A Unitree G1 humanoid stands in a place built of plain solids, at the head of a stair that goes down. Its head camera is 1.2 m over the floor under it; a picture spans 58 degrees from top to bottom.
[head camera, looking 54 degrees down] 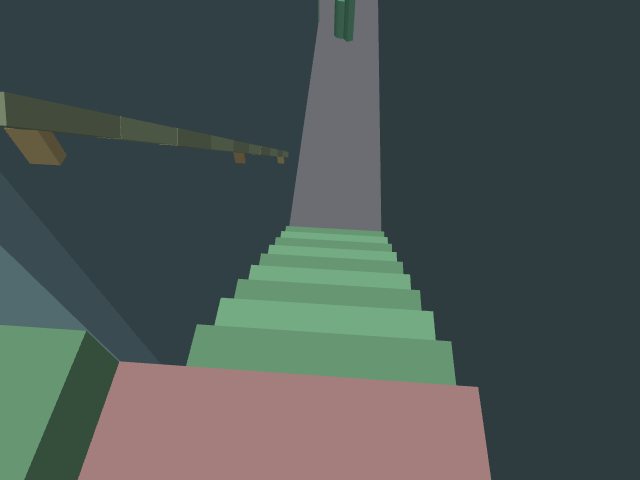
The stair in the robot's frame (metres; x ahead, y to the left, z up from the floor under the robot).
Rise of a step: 0.21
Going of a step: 0.22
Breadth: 0.89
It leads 4 degrees to the right of straight ahead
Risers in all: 10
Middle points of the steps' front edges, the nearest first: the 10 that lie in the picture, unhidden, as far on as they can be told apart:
0.40 0.01 0.00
0.63 -0.01 -0.21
0.84 -0.02 -0.42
1.06 -0.04 -0.63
1.28 -0.06 -0.85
1.50 -0.07 -1.06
1.72 -0.09 -1.27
1.94 -0.10 -1.48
2.16 -0.12 -1.70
2.38 -0.13 -1.91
